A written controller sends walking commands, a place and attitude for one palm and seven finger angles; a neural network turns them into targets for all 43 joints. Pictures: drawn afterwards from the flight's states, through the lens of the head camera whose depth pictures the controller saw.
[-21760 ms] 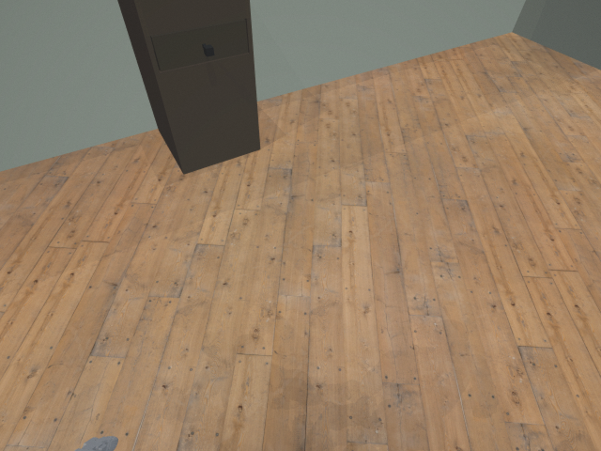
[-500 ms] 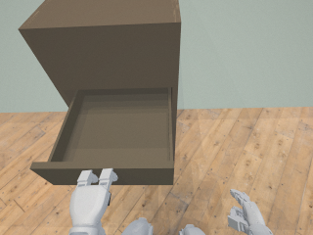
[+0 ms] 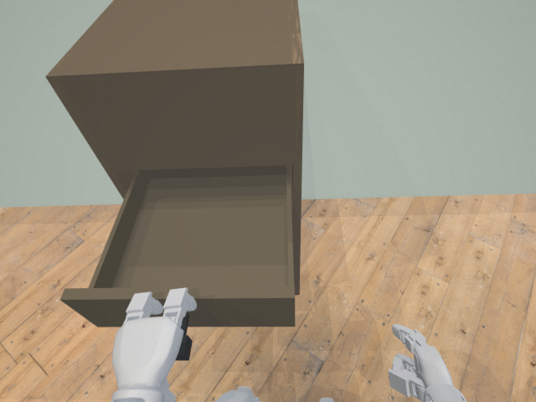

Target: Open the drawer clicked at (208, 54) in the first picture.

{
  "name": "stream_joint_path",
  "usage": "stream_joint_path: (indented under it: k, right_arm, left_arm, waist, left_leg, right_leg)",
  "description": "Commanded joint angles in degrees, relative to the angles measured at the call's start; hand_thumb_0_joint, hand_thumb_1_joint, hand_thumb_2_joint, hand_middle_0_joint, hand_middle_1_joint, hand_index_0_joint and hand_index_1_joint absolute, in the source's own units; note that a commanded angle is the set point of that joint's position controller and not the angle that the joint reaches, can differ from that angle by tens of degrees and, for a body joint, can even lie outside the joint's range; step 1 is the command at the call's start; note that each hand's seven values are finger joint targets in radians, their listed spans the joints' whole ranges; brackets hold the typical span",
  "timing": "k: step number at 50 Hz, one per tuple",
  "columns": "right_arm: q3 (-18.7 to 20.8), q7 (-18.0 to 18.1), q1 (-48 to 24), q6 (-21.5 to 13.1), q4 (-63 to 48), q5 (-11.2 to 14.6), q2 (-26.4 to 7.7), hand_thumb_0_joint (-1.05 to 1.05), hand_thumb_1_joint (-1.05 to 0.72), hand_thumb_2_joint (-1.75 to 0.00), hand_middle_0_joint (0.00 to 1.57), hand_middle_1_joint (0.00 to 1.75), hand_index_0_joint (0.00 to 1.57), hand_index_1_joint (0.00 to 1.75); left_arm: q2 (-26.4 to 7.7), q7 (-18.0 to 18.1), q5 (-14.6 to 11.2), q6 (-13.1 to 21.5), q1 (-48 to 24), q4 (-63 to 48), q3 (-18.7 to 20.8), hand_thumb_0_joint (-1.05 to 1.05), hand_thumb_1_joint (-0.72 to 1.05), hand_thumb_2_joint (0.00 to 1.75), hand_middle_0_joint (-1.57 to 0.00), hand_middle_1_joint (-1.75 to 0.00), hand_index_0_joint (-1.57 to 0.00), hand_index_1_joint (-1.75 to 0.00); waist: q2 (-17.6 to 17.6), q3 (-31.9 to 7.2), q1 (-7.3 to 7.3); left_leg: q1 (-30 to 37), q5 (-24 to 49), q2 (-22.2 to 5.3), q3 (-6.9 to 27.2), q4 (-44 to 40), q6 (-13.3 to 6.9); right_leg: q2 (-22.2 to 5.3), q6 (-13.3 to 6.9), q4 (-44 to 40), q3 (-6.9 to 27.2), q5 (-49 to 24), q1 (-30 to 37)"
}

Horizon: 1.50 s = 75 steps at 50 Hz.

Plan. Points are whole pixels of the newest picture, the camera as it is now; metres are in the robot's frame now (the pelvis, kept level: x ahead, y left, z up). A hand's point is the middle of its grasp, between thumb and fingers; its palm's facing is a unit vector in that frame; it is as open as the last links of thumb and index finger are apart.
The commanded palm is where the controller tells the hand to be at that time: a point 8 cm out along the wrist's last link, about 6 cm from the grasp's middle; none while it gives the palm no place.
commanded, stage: lift the hand off the handle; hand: left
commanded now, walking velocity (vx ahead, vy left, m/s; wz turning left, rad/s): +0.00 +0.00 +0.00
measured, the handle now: (181, 336) +0.24 +0.18 -0.09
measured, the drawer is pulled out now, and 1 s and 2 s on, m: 0.30 0.30 0.30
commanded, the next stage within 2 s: draw the hand back to the body in 1.20 s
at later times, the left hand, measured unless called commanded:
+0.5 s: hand (151, 345) +0.20 +0.19 +0.01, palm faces +0.03 -0.14 -0.99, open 13.8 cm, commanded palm +0.18 +0.18 +0.07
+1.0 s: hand (143, 338) +0.20 +0.19 +0.04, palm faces +0.04 -0.16 -0.99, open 13.8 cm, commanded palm +0.18 +0.18 +0.11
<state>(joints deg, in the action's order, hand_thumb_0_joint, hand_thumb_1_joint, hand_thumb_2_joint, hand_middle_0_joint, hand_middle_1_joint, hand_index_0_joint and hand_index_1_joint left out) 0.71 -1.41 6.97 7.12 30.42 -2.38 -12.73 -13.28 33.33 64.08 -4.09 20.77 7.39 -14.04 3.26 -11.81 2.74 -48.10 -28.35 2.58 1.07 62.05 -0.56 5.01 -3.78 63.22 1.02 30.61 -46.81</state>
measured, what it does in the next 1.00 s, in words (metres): stands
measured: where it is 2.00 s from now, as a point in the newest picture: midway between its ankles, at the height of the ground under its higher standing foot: outside the picture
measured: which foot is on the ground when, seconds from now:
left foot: down 0.00-1.00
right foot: down 0.00-1.00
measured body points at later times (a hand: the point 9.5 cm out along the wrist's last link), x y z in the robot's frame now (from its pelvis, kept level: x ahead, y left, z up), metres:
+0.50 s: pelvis +0.00 +0.00 +0.02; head +0.02 -0.03 +0.47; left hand +0.19 +0.19 +0.06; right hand +0.21 -0.22 -0.08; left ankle +0.02 +0.12 -0.66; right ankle +0.00 -0.08 -0.66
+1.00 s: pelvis +0.01 +0.01 +0.03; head +0.02 -0.03 +0.48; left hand +0.19 +0.19 +0.10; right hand +0.22 -0.21 -0.05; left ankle +0.02 +0.12 -0.66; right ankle +0.00 -0.08 -0.66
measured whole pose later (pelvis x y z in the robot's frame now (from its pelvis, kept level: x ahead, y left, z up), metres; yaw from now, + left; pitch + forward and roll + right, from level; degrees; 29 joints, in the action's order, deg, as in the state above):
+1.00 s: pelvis +0.01 +0.01 +0.03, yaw -1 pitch +9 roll +1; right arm 0.7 -3.3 7.8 7.3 28.3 -1.2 -13.4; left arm -16.4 25.9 60.9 -5.4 27.0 -6.2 -13.9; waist 4.0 -9.1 4.1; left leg -34.8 -25.1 2.3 0.2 51.4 -1.3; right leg 5.0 -3.1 52.3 2.8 26.8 -33.7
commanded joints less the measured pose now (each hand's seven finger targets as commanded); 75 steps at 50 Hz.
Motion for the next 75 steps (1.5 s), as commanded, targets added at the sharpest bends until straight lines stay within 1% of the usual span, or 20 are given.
stream_joint_path:
  k: [1, 5, 12, 22, 24, 28, 29, 33, 36, 38, 42, 46, 48, 49, 60, 65, 68, 69, 72, 75]
  right_arm:
    - [2.03, 0.45, -6.77, -2.74, -9.7, 0.29, -4.9, 0.0, -0.9, -0.9, 0.2, 0.3, 0.2, 0.3]
    - [2.18, -0.07, -6.89, -2.87, -10.07, 0.16, -5.11, 0.0, -0.9, -0.9, 0.2, 0.3, 0.2, 0.3]
    - [2.0, -0.23, -6.87, -2.9, -10.55, 0.53, -5.33, 0.0, -0.9, -0.9, 0.2, 0.3, 0.2, 0.3]
    - [2.09, -0.19, -7.14, -2.66, -10.84, 0.99, -5.56, 0.0, -0.9, -0.9, 0.2, 0.3, 0.2, 0.3]
    - [2.23, -0.31, -7.33, -2.56, -10.95, 1.04, -5.35, 0.0, -0.9, -0.9, 0.2, 0.3, 0.2, 0.3]
    - [1.88, -0.81, -7.28, -2.35, -11.21, 1.15, -5.19, 0.0, -0.9, -0.9, 0.2, 0.3, 0.2, 0.3]
    - [2.08, -0.85, -7.15, -2.41, -11.46, 1.33, -5.1, 0.0, -0.9, -0.9, 0.2, 0.3, 0.2, 0.3]
    - [1.58, -1.34, -7.62, -2.36, -11.8, 1.44, -4.98, 0.0, -0.9, -0.9, 0.2, 0.3, 0.2, 0.3]
    - [1.78, -1.6, -8.03, -2.19, -11.72, 1.59, -5.02, 0.0, -0.9, -0.9, 0.2, 0.3, 0.2, 0.3]
    - [1.87, -1.78, -7.84, -2.42, -12.18, 1.38, -5.12, 0.0, -0.9, -0.9, 0.2, 0.3, 0.2, 0.3]
    - [1.74, -1.79, -7.5, -2.66, -12.26, 1.59, -5.17, 0.0, -0.9, -0.9, 0.2, 0.3, 0.2, 0.3]
    - [1.78, -1.7, -7.72, -2.73, -12.27, 1.53, -5.06, 0.0, -0.9, -0.9, 0.2, 0.3, 0.2, 0.3]
    - [1.77, -1.86, -7.53, -2.77, -12.61, 1.11, -5.23, 0.0, -0.9, -0.9, 0.2, 0.3, 0.2, 0.3]
    - [1.92, -1.72, -7.51, -2.78, -12.45, 1.46, -5.03, 0.0, -0.9, -0.9, 0.2, 0.3, 0.2, 0.3]
    - [1.34, -2.39, -7.6, -3.1, -12.94, 2.12, -4.77, 0.0, -0.9, -0.9, 0.2, 0.3, 0.2, 0.3]
    - [1.53, -2.7, -6.83, -3.25, -13.15, 1.6, -4.93, 0.0, -0.9, -0.9, 0.2, 0.3, 0.2, 0.3]
    - [1.49, -2.22, -7.21, -3.3, -13.4, 1.51, -4.89, 0.0, -0.9, -0.9, 0.2, 0.3, 0.2, 0.3]
    - [1.48, -1.89, -7.34, -3.2, -13.1, 1.81, -4.86, 0.0, -0.9, -0.9, 0.2, 0.3, 0.2, 0.3]
    - [1.59, -1.62, -7.86, -3.32, -12.55, 1.99, -5.13, 0.0, -0.9, -0.9, 0.2, 0.3, 0.2, 0.3]
    - [1.57, -1.34, -8.11, -3.7, -12.24, 2.17, -5.2, 0.0, -0.9, -0.9, 0.2, 0.3, 0.2, 0.3]
  left_arm:
    - [-5.95, 1.84, -0.35, 0.29, -2.53, -11.91, 4.49, 0.0, -0.5, 0.3, -0.3, -1.2, -0.3, -1.2]
    - [-5.12, 1.39, -0.34, 0.39, -2.23, -13.55, 3.14, 0.0, -0.5, 0.3, -0.3, -1.2, -0.3, -1.2]
    - [-8.01, 0.74, -1.17, 0.81, 0.71, -14.89, 6.41, 0.0, -0.5, 0.3, -0.3, -1.2, -0.3, -1.2]
    - [-7.65, -1.04, -2.16, -0.07, -2.11, -17.04, 5.26, 0.0, -0.5, 0.3, -0.3, -1.2, -0.3, -1.2]
    - [-6.02, -1.56, -1.85, -0.22, -2.7, -17.59, 3.04, 0.0, -0.5, 0.3, -0.3, -1.2, -0.3, -1.2]
    - [-6.97, -2.34, -1.6, -0.67, -2.33, -18.04, 3.57, 0.0, -0.5, 0.3, -0.3, -1.2, -0.3, -1.2]
    - [-5.35, -2.54, -1.81, -0.69, -1.66, -18.62, 1.77, 0.0, -0.5, 0.3, -0.3, -1.2, -0.3, -1.2]
    - [-8.63, -2.41, -1.75, -0.75, 1.5, -19.53, 5.61, 0.0, -0.5, 0.3, -0.3, -1.2, -0.3, -1.2]
    - [-7.22, -2.61, -1.73, -1.15, 0.79, -20.53, 4.19, 0.0, -0.5, 0.3, -0.3, -1.2, -0.3, -1.2]
    - [-8.12, -2.95, -1.93, -1.38, 1.18, -22.73, 4.75, 0.0, -0.5, 0.3, -0.3, -1.2, -0.3, -1.2]
    - [-7.78, -4.22, -3.24, -0.9, 2.76, -24.75, 4.23, 0.0, -0.5, 0.3, -0.3, -1.2, -0.3, -1.2]
    - [-8.32, -5.19, -2.99, -0.62, 2.26, -24.9, 4.48, 0.0, -0.5, 0.3, -0.3, -1.2, -0.3, -1.2]
    - [-9.12, -5.38, -2.27, -0.72, 0.21, -27.48, 5.04, 0.0, -0.5, 0.3, -0.3, -1.2, -0.3, -1.2]
    - [-7.34, -5.61, -2.72, -0.81, -0.14, -27.27, 3.06, 0.0, -0.5, 0.3, -0.3, -1.2, -0.3, -1.2]
    - [-7.27, -8.12, -3.17, -2.09, 3.38, -25.68, 3.2, 0.0, -0.5, 0.3, -0.3, -1.2, -0.3, -1.2]
    - [-8.87, -7.48, -2.49, -1.25, 3.83, -28.18, 4.82, 0.0, -0.5, 0.3, -0.3, -1.2, -0.3, -1.2]
    - [-13.03, -6.7, -3.01, -0.7, 5.43, -31.39, 9.68, 0.0, -0.5, 0.3, -0.3, -1.2, -0.3, -1.2]
    - [-12.4, -6.59, -3.66, -0.5, 5.21, -31.27, 9.32, 0.0, -0.5, 0.3, -0.3, -1.2, -0.3, -1.2]
    - [-12.91, -7.31, -4.87, -0.84, 3.82, -32.08, 10.53, 0.0, -0.5, 0.3, -0.3, -1.2, -0.3, -1.2]
    - [-12.58, -9.43, -6.41, -0.9, 5.1, -31.91, 9.77, 0.0, -0.5, 0.3, -0.3, -1.2, -0.3, -1.2]
  waist:
    - [-5.4, -9.14, -0.78]
    - [-4.28, -9.36, -0.82]
    - [-5.24, -7.24, -0.42]
    - [-5.14, -5.79, -0.95]
    - [-4.39, -5.0, -0.92]
    - [-4.52, -6.44, 0.1]
    - [-3.67, -5.34, -0.21]
    - [-4.81, -7.1, 1.35]
    - [-3.65, -4.54, 0.62]
    - [-4.35, -6.2, 0.88]
    - [-4.2, -5.04, 0.35]
    - [-4.91, -2.17, 0.17]
    - [-3.09, -4.48, 0.81]
    - [-2.63, -2.76, 0.02]
    - [-5.53, -3.64, 1.7]
    - [-3.93, -4.2, 1.39]
    - [-4.03, -5.51, 2.1]
    - [-3.43, -3.54, 1.31]
    - [-2.77, -3.57, 1.1]
    - [-4.52, -2.76, 1.05]
  left_leg:
    - [9.84, 10.92, 0.27, -0.75, -7.41, -2.06]
    - [12.07, 11.58, 0.08, -0.89, -8.3, -2.12]
    - [12.16, 11.39, 0.19, -0.87, -9.98, -2.04]
    - [15.5, 10.79, -0.19, -0.64, -12.43, -2.26]
    - [16.58, 11.02, -0.26, -0.56, -12.9, -2.36]
    - [18.4, 12.86, -0.7, -0.54, -14.02, -2.08]
    - [18.47, 13.32, -0.63, -0.56, -14.24, -2.24]
    - [18.33, 15.09, -0.57, -0.92, -14.79, -1.83]
    - [18.9, 14.87, -0.71, -0.83, -15.4, -1.84]
    - [19.99, 15.32, -0.84, -1.05, -15.22, -1.89]
    - [20.87, 16.36, -0.71, -0.61, -15.99, -2.05]
    - [20.97, 14.11, -1.04, -0.58, -16.45, -2.17]
    - [22.67, 14.25, -1.17, -0.59, -16.42, -1.9]
    - [22.54, 14.07, -1.19, -0.39, -16.97, -2.18]
    - [22.5, 17.16, -1.46, -0.8, -18.32, -1.83]
    - [23.22, 18.35, -1.48, -1.07, -17.26, -1.63]
    - [23.84, 18.46, -1.15, -1.24, -16.91, -1.66]
    - [23.31, 17.79, -0.91, -0.9, -17.45, -1.86]
    - [24.5, 17.69, -1.04, -0.66, -18.41, -1.87]
    - [25.39, 17.58, -1.11, -0.78, -19.07, -2.27]
  right_leg:
    - [-2.67, 0.65, -14.29, 4.62, -18.68, 7.69]
    - [-2.61, 0.47, -15.09, 4.56, -18.05, 7.42]
    - [-2.6, 0.38, -16.54, 5.07, -18.86, 9.54]
    - [-2.44, 0.58, -18.9, 4.2, -15.05, 9.54]
    - [-2.42, 0.54, -19.19, 3.96, -14.7, 9.08]
    - [-2.05, 0.29, -18.93, 3.36, -15.26, 10.08]
    - [-2.19, 0.28, -19.16, 3.05, -16.71, 10.64]
    - [-2.08, 0.26, -18.91, 4.02, -19.98, 13.69]
    - [-1.95, 0.15, -19.81, 4.29, -19.43, 12.88]
    - [-2.05, 0.24, -20.2, 4.72, -19.54, 13.47]
    - [-2.09, 0.14, -20.74, 4.53, -21.43, 14.65]
    - [-2.11, 0.35, -22.0, 4.37, -17.28, 12.84]
    - [-1.97, 0.0, -22.02, 5.17, -15.02, 12.16]
    - [-2.05, 0.02, -22.0, 3.86, -15.59, 12.44]
    - [-1.99, 0.33, -22.51, 4.39, -20.58, 16.34]
    - [-1.86, -0.09, -22.4, 5.88, -22.78, 15.88]
    - [-2.11, -0.1, -23.15, 7.45, -24.26, 17.58]
    - [-2.2, -0.01, -23.42, 6.98, -24.57, 17.72]
    - [-2.21, 0.02, -24.48, 7.14, -23.82, 18.23]
    - [-2.8, 0.76, -25.98, 6.83, -23.77, 18.62]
